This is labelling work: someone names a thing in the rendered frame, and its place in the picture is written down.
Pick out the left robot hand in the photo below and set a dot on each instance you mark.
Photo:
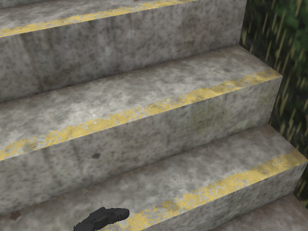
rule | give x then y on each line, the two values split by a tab
102	217

